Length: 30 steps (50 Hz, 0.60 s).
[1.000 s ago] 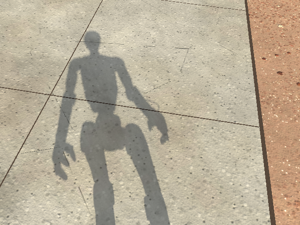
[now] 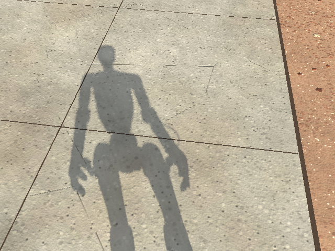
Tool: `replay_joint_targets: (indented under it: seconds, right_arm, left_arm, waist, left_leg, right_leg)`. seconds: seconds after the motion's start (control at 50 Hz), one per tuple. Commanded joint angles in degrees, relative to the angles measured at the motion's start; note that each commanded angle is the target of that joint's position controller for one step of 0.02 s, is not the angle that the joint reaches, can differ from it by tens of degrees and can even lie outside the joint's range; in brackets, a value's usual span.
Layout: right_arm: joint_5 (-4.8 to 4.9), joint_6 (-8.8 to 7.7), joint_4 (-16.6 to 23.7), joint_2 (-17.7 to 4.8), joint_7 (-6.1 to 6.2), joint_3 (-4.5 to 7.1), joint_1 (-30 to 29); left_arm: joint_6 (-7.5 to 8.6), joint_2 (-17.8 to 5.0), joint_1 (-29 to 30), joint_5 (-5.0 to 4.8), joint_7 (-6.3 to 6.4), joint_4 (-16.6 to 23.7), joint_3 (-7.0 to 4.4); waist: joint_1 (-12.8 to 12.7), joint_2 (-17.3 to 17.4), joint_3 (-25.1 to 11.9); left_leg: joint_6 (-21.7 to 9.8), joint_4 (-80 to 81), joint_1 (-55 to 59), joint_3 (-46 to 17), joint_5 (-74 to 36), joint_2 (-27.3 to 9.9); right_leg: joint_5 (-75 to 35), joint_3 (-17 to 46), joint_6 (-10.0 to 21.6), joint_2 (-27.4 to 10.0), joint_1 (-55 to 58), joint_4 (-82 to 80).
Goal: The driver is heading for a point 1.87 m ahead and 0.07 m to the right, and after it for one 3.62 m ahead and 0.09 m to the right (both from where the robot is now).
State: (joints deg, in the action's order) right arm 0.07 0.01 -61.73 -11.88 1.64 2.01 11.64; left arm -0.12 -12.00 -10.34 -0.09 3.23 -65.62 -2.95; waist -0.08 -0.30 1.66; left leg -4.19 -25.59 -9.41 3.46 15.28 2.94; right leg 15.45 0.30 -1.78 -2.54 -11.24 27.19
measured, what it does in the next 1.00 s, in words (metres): walks ahead: right foot, then left foot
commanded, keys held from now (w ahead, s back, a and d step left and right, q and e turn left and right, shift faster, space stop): w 1.00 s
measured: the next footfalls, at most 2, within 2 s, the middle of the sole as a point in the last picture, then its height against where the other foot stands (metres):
right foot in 0.34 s outside the picture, level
left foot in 0.88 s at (166, 243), level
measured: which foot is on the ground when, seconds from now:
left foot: down 0.00-0.34, up 0.36-0.86, down 0.88-1.00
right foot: down 0.00-0.00, up 0.02-0.32, down 0.34-0.90, up 0.92-1.00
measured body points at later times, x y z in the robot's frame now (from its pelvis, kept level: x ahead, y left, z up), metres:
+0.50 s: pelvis +0.14 -0.10 +0.00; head +0.15 -0.12 +0.45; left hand +0.15 +0.16 -0.14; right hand +0.22 -0.36 -0.14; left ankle +0.11 +0.06 -0.65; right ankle +0.13 -0.18 -0.74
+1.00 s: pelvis +0.43 -0.05 -0.01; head +0.47 -0.05 +0.44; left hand +0.44 +0.21 -0.15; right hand +0.56 -0.31 -0.13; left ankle +0.51 +0.03 -0.74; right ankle +0.29 -0.20 -0.63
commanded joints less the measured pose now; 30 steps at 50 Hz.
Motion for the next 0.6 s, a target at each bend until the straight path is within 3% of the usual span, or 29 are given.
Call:
replay_joint_targets:
  seconds: [0.02,0.04,0.06,0.08,0.14,0.22,0.28,0.32,0.34,0.36,0.38,0.4,0.42,0.44,0.48,0.52,0.6]
  right_arm:
    - [0.84,-0.38,1.07,-10.97,0.43,2.64,5.15]
    - [0.8,-0.98,1.07,-12.46,0.5,3.3,6.58]
    - [0.22,-1.96,1.09,-12.41,0.58,3.49,7.98]
    - [-0.02,-2.96,1.34,-11.27,0.5,3.26,7.98]
    - [0.87,-4.35,2.68,-8.4,0.05,2.56,6.31]
    - [0.97,-3.95,3.21,-10.98,-0.14,3.21,6.87]
    - [2.03,-3.76,3.36,-12.14,-0.57,3.64,6.71]
    - [1.86,-3.84,3.51,-10.49,-0.7,3.09,6.39]
    - [1.28,-4.07,3.94,-7.81,-0.83,2.18,5.33]
    - [0.27,-4.62,6.42,-2.97,-1.0,0.84,4.49]
    - [1.57,-5.58,8.41,-3.51,-0.9,1.17,3.59]
    - [3.08,-6.3,9.11,-6.83,-1.09,1.82,1.72]
    - [3.09,-6.66,9.48,-8.09,-1.34,2.01,0.58]
    - [2.39,-6.63,8.76,-7.9,-1.09,2.28,1.06]
    - [1.48,-5.79,8.18,-8.03,-0.98,2.9,1.65]
    - [1.23,-5.03,8.3,-6.85,-1.14,2.9,0.24]
    - [0.79,-4.68,11.3,-5.05,-1.5,2.6,-8.23]
  left_arm:
    - [0.79,-5.47,2.08,-0.43,0.19,3.07,-0.92]
    - [1.44,-5.59,4.29,-0.64,-0.14,4.46,-0.93]
    - [2.1,-6.17,6.13,-1.17,-0.59,5.51,-1.26]
    - [2.69,-6.75,5.51,-1.69,-1.04,5.5,-1.77]
    - [4.46,-6.4,4.26,-1.88,-2.11,4.98,-2.45]
    - [5.2,-3.66,6.33,-1.42,-2.89,5.96,-1.57]
    - [4.95,-4.54,2.88,-1.62,-3.33,5.24,-1.49]
    - [4.68,-6.57,-5.19,-1.68,-3.13,2.72,-2.53]
    - [4.95,-9.57,-12.11,-1.86,-2.85,1.28,-3.78]
    - [5.18,-15.81,-19.1,-1.09,-2.57,0.61,-4.92]
    - [6.32,-15.13,-20.66,0.17,-3.66,0.04,-3.98]
    - [7.24,-12.47,-14.49,-0.01,-4.09,1.67,-2.8]
    - [7.61,-9.05,-9.91,-0.13,-4.51,3.29,-1.77]
    - [7.6,-7.94,-6.02,0.0,-4.85,4.54,-1.15]
    - [7.3,-6.0,-4.89,0.31,-4.74,5.03,-0.46]
    - [7.19,-6.4,-8.64,0.49,-4.02,4.26,-0.46]
    - [6.72,-7.74,-12.08,0.42,-2.59,4.53,-0.62]
  waist:
    - [2.62,6.87,3.02]
    - [3.71,8.76,5.2]
    - [4.49,8.61,6.68]
    - [3.56,6.61,6.79]
    - [1.84,3.15,4.72]
    - [1.88,5.84,2.78]
    - [-0.47,5.97,2.75]
    - [-4.29,4.89,1.15]
    - [-7.72,0.66,-1.21]
    - [-8.31,-15.28,-5.02]
    - [-7.35,-17.44,-7.42]
    - [-5.02,-10.64,-2.17]
    - [-3.65,-7.57,0.28]
    - [-1.72,-5.08,1.23]
    - [-0.01,-5.78,1.77]
    - [-0.44,-4.8,1.87]
    - [-1.73,-2.84,2.53]
  left_leg:
    - [-6.92,15.52,0.02,-19.56,30.3,-14.45]
    - [-10.08,18.87,-0.39,-27.03,33.22,-19.85]
    - [-12.38,20.74,1.45,-31.79,31.1,-23.29]
    - [-13.05,20.48,4.78,-32.91,27.9,-24.54]
    - [-9.57,19.51,8.93,-24.07,16.61,-20.39]
    - [-7.88,18.22,0.74,-13.45,8.36,-15.26]
    - [-7.31,14.28,-6.57,-11.14,10.48,-15.02]
    - [-5.58,7.15,-11.82,-9.46,8.12,-13.55]
    - [-3.03,-5.93,-15.76,-5.31,1.25,-10.3]
    - [1.53,-30.78,-27.03,2.06,8.19,-4.26]
    - [1.39,-44.27,-36.2,-5.52,16.75,-0.07]
    - [-0.21,-50.11,-41.89,-8.74,12.72,-4.44]
    - [-1.52,-49.72,-42.09,-8.29,6.45,-6.99]
    - [-1.61,-46.61,-39.59,-7.62,1.09,-9.09]
    - [-0.76,-39.47,-33.11,-7.09,-4.09,-11.32]
    - [0.66,-35.23,-32.62,-5.57,-7.5,-11.23]
    - [2.86,-22.77,-35.43,-4.46,-15.18,-10.46]
  right_leg:
    - [10.58,-5.2,2.26,3.19,-11.91,9.48]
    - [11.14,-3.36,3.11,1.26,-16.32,16.26]
    - [14.21,-0.41,3.72,-0.88,-22.57,24.65]
    - [14.71,1.42,4.25,-2.59,-28.09,30.86]
    - [7.83,1.75,4.63,-5.14,-31.4,28.62]
    - [2.71,-3.38,2.55,-1.98,-17.43,13.87]
    - [-3.07,-6.53,2.53,0.56,-6.07,6.3]
    - [-1.96,-7.42,3.56,2.62,4.51,4.71]
    - [0.92,-1.29,5.84,-0.94,12.28,1.17]
    - [9.81,21.99,12.14,-15.46,20.18,-8.28]
    - [22.47,44.38,18.37,-21.57,21.69,-18.04]
    - [26.39,40.59,17.2,-21.51,18.05,-17.73]
    - [22.67,32.43,14.68,-18.61,14.08,-17.36]
    - [15.45,25.28,12.87,-15.8,10.18,-17.83]
    - [4.19,15.5,10.69,-11.76,4.89,-19.33]
    - [-5.47,10.79,11.18,-10.27,5.22,-20.11]
    - [-17.63,6.0,11.71,-9.65,7.77,-20.68]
